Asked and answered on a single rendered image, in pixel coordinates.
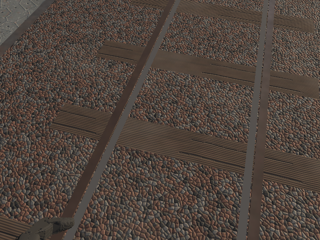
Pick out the robot left hand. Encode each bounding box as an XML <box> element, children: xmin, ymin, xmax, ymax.
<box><xmin>15</xmin><ymin>217</ymin><xmax>75</xmax><ymax>240</ymax></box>

